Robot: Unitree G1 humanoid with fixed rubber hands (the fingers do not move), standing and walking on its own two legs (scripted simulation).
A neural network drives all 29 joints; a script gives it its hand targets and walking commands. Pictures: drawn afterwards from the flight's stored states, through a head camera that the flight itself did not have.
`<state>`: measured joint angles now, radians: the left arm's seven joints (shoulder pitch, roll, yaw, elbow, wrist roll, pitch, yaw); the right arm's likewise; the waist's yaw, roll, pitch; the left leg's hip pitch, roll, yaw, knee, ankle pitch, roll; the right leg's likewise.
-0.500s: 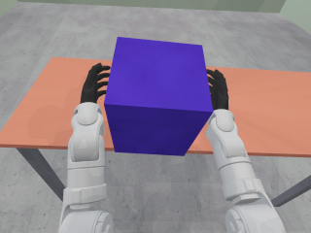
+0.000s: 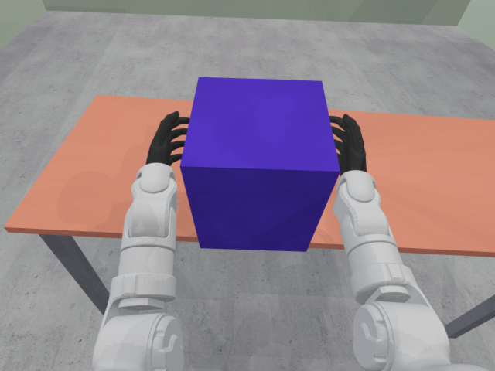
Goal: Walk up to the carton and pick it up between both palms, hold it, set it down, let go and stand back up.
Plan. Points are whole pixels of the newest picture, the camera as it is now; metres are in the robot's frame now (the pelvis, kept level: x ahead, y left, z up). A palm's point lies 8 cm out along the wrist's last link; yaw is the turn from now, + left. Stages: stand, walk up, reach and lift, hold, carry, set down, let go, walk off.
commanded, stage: set down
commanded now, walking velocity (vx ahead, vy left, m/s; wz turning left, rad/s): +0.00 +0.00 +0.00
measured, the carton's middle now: (256, 170) +0.43 -0.02 +0.09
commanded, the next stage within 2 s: none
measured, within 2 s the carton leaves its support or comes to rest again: rests again in 1.76 s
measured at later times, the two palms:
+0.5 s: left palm (165, 160) +0.41 +0.13 +0.14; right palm (345, 160) +0.40 -0.17 +0.14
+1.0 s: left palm (170, 155) +0.43 +0.13 +0.13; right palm (342, 154) +0.43 -0.17 +0.14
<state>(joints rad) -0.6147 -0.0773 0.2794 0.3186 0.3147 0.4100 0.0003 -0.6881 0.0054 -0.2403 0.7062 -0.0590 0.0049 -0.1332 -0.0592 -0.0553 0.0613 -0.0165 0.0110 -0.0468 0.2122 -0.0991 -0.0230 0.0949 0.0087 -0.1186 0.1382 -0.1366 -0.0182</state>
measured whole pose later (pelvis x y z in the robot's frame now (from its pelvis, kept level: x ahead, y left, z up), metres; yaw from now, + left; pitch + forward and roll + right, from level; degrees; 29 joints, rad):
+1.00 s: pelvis +0.01 +0.00 +0.00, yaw +0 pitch +3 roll +0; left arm -0.81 -0.05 0.46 0.77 0.31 0.17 0.01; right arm -0.86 0.02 -0.47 0.92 -0.30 -0.01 -0.08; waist -0.04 -0.01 -0.05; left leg -0.15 0.01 -0.05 0.15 -0.06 -0.02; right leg -0.06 0.01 -0.12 0.12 -0.12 -0.02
